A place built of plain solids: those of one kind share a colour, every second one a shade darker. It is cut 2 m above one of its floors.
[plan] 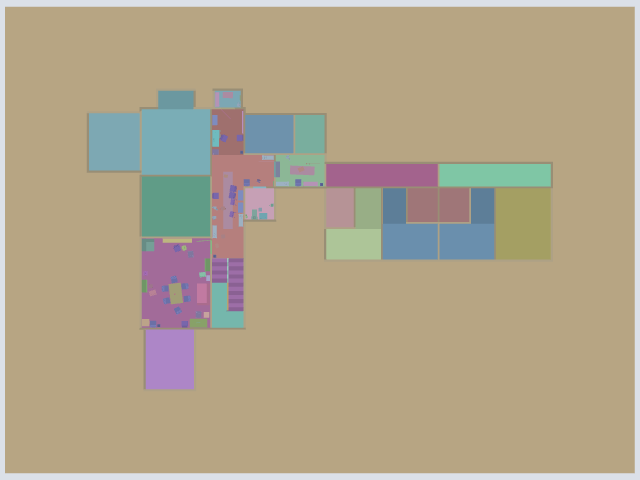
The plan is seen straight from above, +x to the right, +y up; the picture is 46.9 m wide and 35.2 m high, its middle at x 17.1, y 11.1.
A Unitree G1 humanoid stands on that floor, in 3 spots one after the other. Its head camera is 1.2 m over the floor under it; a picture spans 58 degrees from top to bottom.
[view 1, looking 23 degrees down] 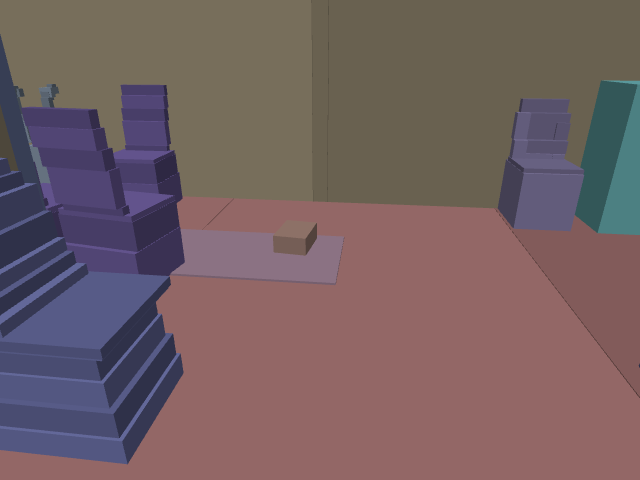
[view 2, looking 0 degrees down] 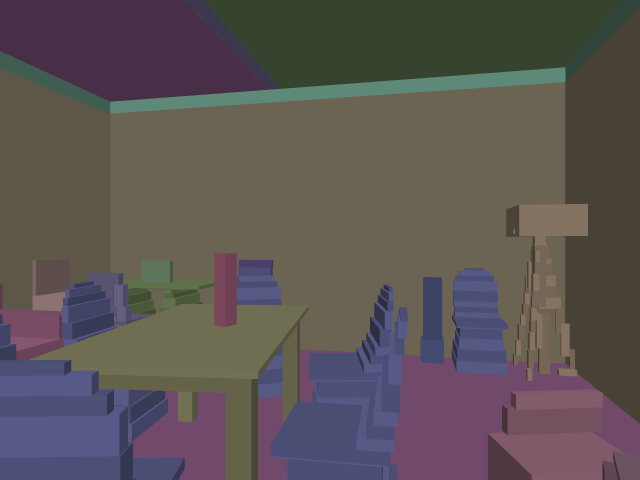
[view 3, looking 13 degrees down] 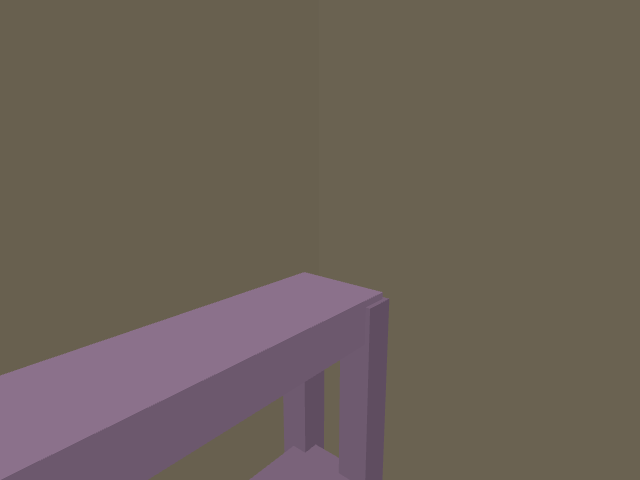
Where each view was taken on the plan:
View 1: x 12.86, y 16.27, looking -173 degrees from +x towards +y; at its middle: rug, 3.04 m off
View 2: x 5.47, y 9.28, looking -78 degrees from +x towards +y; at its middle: wall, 4.71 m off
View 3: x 10.32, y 20.93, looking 130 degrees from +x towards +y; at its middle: wall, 1.51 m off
